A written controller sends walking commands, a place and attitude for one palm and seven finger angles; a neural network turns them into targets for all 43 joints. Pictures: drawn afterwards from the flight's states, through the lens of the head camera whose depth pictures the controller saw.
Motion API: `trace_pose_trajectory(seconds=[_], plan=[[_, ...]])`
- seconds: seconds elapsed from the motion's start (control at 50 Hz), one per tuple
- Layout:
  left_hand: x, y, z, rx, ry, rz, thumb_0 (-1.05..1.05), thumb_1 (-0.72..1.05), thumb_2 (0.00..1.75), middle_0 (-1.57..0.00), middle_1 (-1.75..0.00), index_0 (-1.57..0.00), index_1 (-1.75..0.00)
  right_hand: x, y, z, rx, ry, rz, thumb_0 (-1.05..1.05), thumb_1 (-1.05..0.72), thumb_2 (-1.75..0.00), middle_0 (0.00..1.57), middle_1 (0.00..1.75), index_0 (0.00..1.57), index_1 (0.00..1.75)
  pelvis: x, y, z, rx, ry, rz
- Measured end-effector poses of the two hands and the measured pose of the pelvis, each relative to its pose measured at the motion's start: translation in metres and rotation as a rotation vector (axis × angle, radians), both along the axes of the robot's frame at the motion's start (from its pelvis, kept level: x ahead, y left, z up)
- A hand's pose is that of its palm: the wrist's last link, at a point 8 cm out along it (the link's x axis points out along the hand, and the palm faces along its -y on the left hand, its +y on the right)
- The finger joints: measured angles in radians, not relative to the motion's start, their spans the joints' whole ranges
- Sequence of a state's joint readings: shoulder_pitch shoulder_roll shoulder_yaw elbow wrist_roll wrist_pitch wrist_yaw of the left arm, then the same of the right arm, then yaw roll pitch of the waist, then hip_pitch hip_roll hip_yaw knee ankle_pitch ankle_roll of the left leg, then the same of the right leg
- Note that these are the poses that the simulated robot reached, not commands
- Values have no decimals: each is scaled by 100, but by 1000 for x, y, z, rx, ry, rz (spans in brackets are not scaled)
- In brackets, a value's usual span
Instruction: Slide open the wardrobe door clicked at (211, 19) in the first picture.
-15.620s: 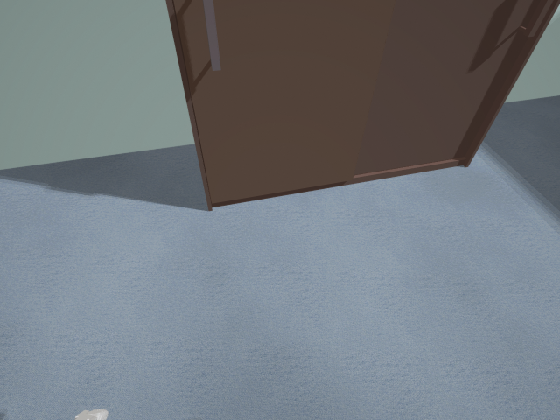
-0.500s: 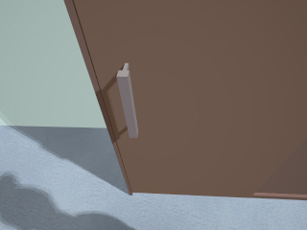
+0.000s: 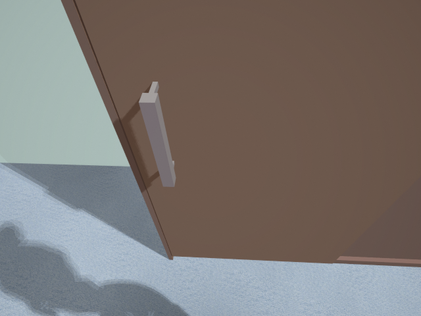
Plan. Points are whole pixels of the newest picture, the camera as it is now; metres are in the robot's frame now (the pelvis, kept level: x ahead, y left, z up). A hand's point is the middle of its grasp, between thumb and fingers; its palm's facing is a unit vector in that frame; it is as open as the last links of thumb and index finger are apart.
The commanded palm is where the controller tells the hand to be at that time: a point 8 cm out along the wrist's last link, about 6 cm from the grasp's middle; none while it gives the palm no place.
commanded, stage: look again from close up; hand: left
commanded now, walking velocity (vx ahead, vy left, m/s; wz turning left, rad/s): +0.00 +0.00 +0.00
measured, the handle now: (162, 139) +0.45 +0.13 +0.09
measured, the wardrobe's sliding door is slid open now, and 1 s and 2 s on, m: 0.00 0.00 0.00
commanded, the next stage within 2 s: raise the hand with hooked fingers in 0.46 s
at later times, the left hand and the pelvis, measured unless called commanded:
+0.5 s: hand out of the picture +0.00 +0.17 -0.17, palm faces +0.03 -0.98 -0.21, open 7.3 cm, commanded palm none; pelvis +0.00 -0.01 +0.00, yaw +1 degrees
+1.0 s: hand (107, 314) +0.14 +0.20 -0.04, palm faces +0.03 -1.00 +0.03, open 8.7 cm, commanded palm +0.12 +0.26 -0.02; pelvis -0.05 +0.01 -0.08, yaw +2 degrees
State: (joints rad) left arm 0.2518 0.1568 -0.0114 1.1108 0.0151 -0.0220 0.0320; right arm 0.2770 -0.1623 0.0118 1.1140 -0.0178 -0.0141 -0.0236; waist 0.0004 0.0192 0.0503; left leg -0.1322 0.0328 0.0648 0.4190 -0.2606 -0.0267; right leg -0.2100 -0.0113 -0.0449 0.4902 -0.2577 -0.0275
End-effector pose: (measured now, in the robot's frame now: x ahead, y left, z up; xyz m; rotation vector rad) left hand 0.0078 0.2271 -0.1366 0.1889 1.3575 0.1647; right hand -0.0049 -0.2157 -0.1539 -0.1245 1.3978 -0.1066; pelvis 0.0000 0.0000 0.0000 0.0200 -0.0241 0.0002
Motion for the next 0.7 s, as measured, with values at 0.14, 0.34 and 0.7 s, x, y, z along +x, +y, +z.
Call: trace_pose_trajectory(seconds=[0.14,0.34,0.7], plan=[[-5,-7,-2,-9,9,9,0,92,90,-20,-30,-20,-30,1,-4,2,-5,4,0,0,-91,-90,20,29,19,30,0,-5,0,-2,-1,3],[-10,-10,-4,-20,15,22,0,92,90,-20,-30,-20,-30,1,-4,3,-6,8,8,0,-91,-90,20,29,19,30,-1,-7,1,-5,1,8],[85,18,91,44,-714,99,2,91,89,-21,-32,-20,-32,52,-16,24,-90,-397,60,2,-92,-90,20,29,20,30,-17,5,-5,-10,-6,36]])
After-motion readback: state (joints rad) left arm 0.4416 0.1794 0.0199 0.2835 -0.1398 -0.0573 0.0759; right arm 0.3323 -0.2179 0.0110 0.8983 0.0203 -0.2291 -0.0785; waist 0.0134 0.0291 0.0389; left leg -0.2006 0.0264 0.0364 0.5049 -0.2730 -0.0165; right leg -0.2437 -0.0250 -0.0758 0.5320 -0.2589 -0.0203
